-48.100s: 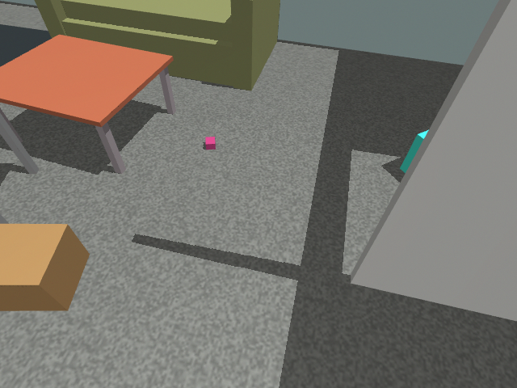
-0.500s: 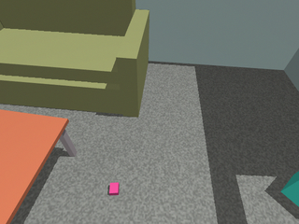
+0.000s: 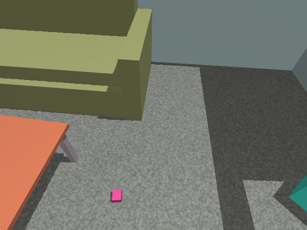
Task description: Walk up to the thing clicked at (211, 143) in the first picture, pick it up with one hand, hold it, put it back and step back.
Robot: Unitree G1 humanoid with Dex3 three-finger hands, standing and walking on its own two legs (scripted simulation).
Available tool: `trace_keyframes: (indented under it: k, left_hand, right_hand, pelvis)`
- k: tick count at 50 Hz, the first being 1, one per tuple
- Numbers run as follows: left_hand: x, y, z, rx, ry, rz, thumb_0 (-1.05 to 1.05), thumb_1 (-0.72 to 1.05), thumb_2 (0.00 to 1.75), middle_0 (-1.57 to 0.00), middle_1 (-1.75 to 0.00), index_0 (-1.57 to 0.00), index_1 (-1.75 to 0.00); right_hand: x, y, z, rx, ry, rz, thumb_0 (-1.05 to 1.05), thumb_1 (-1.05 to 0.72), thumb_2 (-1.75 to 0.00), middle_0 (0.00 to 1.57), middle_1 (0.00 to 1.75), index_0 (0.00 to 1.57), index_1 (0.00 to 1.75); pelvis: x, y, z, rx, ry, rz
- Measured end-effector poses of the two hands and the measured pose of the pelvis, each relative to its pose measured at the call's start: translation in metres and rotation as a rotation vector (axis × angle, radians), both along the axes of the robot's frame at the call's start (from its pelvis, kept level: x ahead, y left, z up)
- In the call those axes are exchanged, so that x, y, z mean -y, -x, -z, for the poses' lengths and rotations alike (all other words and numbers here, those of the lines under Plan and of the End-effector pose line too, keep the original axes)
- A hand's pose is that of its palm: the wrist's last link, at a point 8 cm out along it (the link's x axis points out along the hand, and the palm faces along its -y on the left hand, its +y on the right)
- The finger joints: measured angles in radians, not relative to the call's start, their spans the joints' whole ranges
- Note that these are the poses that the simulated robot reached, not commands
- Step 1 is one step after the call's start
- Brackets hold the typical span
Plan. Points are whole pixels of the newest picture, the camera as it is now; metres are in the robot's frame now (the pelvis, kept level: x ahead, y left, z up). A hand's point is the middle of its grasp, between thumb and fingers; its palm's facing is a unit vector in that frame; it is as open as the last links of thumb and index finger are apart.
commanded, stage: stand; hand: left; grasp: from above
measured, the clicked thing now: (117, 195) +0.45 +0.23 -0.76
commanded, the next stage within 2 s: step back in 0.72 s
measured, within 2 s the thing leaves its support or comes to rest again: neither
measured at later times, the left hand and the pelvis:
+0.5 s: hand out of the picture +0.08 +0.24 -0.16, palm faces +0.00 -0.94 -0.34, open 7.4 cm; pelvis +0.00 +0.00 +0.00, yaw +0 degrees
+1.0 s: hand out of the picture +0.07 +0.28 -0.18, palm faces -0.05 -0.93 -0.37, open 7.4 cm; pelvis -0.05 +0.02 -0.02, yaw -1 degrees
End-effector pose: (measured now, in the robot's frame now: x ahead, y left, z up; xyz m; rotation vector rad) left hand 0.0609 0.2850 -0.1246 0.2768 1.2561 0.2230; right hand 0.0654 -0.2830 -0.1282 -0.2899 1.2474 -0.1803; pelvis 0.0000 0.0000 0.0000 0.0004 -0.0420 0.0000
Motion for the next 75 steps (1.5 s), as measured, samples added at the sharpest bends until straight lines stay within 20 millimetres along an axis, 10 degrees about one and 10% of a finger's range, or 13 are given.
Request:
trace_keyframes:
  k: [43,56,75]
  left_hand:
    - [-0.014,-0.001,0.001,0.027,-0.038,0.035,0.01,0.91,0.9,-0.21,-0.3,-0.2,-0.3]
    - [-0.054,-0.011,0.019,0.094,-0.044,0.112,0.01,0.91,0.9,-0.2,-0.3,-0.2,-0.3]
    - [-0.03,0.097,0.017,0.042,-0.07,0.182,0.01,0.91,0.9,-0.21,-0.3,-0.2,-0.3]
  right_hand:
    - [0.023,0.01,-0.003,0.01,0.032,0.026,0.0,-0.91,-0.89,0.21,0.3,0.2,0.3]
    - [0.004,0.078,-0.015,-0.037,0.125,0.042,0.0,-0.91,-0.89,0.2,0.3,0.2,0.3]
    - [0.016,0.153,0.014,0.109,0.068,0.078,0.0,-0.9,-0.89,0.21,0.3,0.21,0.3]
  pelvis:
    - [0.004,0.024,0.008,-0.012,0.011,0.011]
    - [-0.032,0.068,0.019,-0.023,0.028,0.027]
    - [-0.017,0.163,0.034,0.005,0.011,0.133]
